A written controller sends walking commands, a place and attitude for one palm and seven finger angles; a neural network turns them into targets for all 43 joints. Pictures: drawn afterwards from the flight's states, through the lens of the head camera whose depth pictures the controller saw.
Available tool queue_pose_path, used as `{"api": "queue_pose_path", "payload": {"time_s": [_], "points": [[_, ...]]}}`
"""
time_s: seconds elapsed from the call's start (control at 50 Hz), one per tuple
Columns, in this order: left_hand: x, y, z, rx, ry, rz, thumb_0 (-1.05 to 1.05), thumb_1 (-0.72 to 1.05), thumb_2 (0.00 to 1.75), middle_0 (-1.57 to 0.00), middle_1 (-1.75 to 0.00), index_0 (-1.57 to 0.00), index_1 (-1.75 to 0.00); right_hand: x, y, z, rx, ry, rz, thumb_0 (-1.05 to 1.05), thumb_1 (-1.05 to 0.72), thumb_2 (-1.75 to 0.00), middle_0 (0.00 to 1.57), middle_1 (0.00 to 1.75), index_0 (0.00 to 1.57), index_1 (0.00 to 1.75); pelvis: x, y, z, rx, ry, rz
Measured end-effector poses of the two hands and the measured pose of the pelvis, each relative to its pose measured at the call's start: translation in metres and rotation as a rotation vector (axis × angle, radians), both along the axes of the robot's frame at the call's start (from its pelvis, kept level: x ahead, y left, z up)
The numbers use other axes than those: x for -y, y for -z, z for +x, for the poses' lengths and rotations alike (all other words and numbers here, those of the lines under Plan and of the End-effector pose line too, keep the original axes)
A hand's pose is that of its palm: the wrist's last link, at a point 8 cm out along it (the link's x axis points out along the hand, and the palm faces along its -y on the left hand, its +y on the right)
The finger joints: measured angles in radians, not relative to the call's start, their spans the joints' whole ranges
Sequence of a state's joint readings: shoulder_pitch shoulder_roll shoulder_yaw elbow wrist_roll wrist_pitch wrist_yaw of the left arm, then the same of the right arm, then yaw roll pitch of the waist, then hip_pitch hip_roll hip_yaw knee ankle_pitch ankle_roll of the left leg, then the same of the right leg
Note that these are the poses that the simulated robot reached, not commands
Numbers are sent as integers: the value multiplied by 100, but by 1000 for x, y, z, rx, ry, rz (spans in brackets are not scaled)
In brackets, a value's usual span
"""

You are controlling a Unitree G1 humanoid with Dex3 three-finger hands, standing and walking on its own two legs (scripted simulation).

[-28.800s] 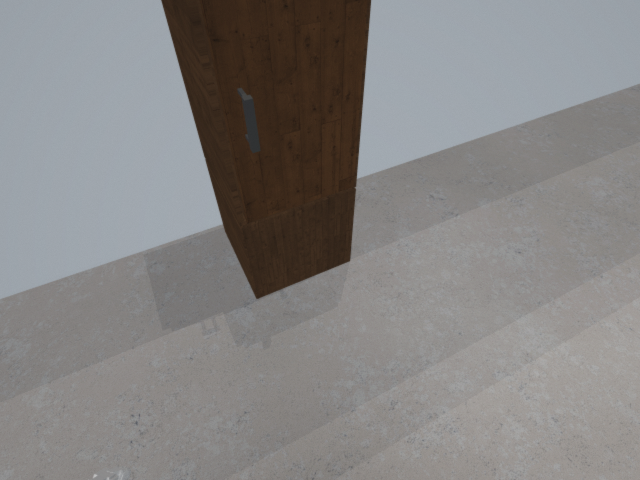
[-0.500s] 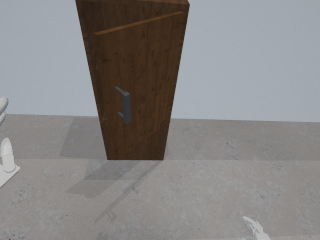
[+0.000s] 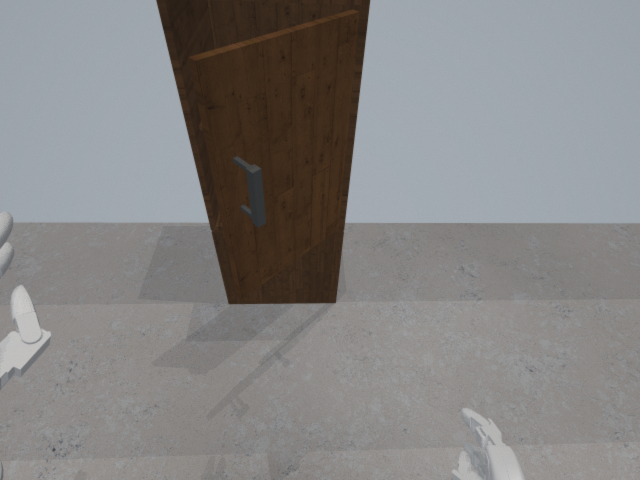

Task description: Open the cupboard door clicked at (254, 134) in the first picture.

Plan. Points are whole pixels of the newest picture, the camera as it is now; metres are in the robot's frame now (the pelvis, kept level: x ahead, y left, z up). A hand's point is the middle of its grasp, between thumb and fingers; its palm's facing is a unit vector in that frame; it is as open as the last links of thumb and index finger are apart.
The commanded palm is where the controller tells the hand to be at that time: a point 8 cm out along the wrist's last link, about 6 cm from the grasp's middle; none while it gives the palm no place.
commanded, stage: stop stepping back and stand still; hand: left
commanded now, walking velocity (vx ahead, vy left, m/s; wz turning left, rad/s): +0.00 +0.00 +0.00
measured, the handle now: (249, 192) +0.61 +0.17 +0.00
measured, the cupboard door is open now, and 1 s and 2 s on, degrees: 43 43 43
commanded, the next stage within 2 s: let the arm hang, fingers relaxed in 0.14 s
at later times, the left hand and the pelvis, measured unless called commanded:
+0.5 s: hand out of the picture +0.09 +0.20 -0.16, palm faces -0.03 -0.97 -0.24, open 7.4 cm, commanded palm none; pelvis +0.00 -0.01 -0.01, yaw +2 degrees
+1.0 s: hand out of the picture -0.02 +0.20 -0.16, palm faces +0.06 -0.95 -0.31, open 7.4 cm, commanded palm none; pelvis +0.01 -0.02 +0.00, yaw +2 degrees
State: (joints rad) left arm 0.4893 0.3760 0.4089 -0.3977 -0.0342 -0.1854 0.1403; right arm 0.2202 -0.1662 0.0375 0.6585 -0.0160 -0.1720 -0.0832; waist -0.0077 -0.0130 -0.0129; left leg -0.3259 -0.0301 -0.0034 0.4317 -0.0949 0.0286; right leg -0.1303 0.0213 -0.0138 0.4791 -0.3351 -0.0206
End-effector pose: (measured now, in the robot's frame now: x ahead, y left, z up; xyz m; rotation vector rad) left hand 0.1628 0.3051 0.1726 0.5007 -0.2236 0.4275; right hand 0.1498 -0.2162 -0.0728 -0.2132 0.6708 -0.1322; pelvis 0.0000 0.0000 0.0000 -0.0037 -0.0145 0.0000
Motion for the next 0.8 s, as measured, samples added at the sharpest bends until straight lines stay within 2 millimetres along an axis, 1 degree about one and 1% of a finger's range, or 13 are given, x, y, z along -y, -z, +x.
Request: {"api": "queue_pose_path", "payload": {"time_s": [0.1,0.24,0.28,0.32,0.36,0.4,0.44,0.48,0.52,0.6,0.68,0.74,0.8], "points": [[18,-6,-12,-34,69,40,2,89,90,-21,-30,-21,-30,2,-4,5,16,-14,13,1,-90,-90,20,30,20,30,6,-1,0,-15,-4,-27],[1,6,-10,-41,-10,-1,2,88,90,-22,-30,-22,-30,19,3,6,-45,10,-39,1,-90,-90,20,30,20,30,4,1,9,10,-8,-24],[-6,32,1,-138,-14,-19,1,89,90,-21,-30,-21,-30,24,12,8,-71,-30,-32,1,-90,-90,20,30,20,30,2,3,6,-9,-20,-22],[-11,85,12,-363,-29,-95,1,89,90,-21,-30,-21,-30,32,27,6,-139,-53,-32,1,-90,-90,20,30,20,30,0,7,1,-19,-27,-15],[-6,148,7,-628,-44,-186,1,90,90,-20,-30,-20,-30,41,38,1,-201,-44,-31,1,-91,-90,20,30,20,30,0,9,-2,-17,-30,-15],[7,206,-12,-869,-46,-275,1,90,90,-20,-30,-20,-30,48,43,-10,-254,-21,-32,1,-91,-90,20,30,20,30,1,9,-2,-10,-31,-14],[27,253,-38,-1069,-42,-361,1,90,90,-20,-30,-20,-30,55,45,-26,-312,6,-44,1,-91,-90,20,30,20,30,3,10,-1,2,-31,-13],[49,289,-69,-1235,-37,-442,1,90,90,-20,-30,-20,-30,62,45,-44,-381,32,-63,0,-91,-90,20,30,20,30,5,9,0,14,-30,-11],[70,311,-100,-1368,-36,-517,2,90,90,-20,-30,-20,-30,67,45,-64,-460,52,-81,0,-91,-90,20,30,20,30,6,7,1,20,-30,-10],[97,328,-158,-1541,-85,-637,2,91,90,-21,-30,-20,-30,72,46,-102,-619,78,-102,0,-91,-90,20,30,20,30,10,2,2,17,-37,-10],[101,325,-204,-1643,-176,-687,2,91,90,-21,-30,-21,-30,70,50,-126,-724,92,-93,0,-91,-90,20,30,20,30,14,-1,4,16,-44,-11],[95,319,-225,-1687,-245,-679,1,91,90,-21,-30,-21,-30,64,56,-133,-756,94,-66,0,-91,-90,20,30,20,30,16,-2,5,19,-45,-11],[85,311,-234,-1701,-298,-649,1,91,90,-21,-30,-21,-30,56,63,-133,-759,90,-32,0,-91,-90,20,30,20,30,18,-2,6,23,-45,-10]]}}
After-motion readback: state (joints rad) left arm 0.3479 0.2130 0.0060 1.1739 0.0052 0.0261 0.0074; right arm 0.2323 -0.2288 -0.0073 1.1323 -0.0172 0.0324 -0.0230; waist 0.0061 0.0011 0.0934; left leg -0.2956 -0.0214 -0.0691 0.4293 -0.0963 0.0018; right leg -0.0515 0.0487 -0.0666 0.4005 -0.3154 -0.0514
